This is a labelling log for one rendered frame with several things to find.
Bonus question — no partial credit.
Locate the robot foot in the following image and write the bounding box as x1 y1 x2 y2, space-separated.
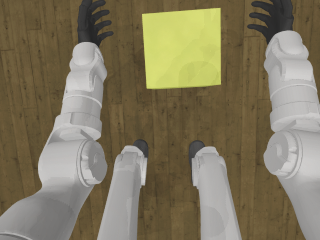
188 140 205 187
132 139 149 162

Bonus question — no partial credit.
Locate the carton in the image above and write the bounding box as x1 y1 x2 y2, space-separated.
142 8 221 90

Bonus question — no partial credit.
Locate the robot left foot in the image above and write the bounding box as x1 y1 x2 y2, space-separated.
132 139 149 162

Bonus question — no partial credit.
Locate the left robot forearm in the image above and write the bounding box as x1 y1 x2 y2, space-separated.
38 42 107 178

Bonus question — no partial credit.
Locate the robot left upper arm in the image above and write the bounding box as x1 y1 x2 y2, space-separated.
0 138 108 240

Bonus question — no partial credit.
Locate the robot right upper arm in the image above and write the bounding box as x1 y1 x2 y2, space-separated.
263 128 320 240

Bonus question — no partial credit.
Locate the right robot hand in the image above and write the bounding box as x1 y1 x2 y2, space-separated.
247 0 294 45

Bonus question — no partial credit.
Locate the left robot hand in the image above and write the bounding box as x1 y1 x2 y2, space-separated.
77 0 114 48

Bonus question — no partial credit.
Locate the right robot forearm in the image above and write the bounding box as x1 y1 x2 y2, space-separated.
263 30 320 133

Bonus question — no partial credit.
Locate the robot right foot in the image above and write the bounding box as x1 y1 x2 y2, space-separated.
188 140 205 187

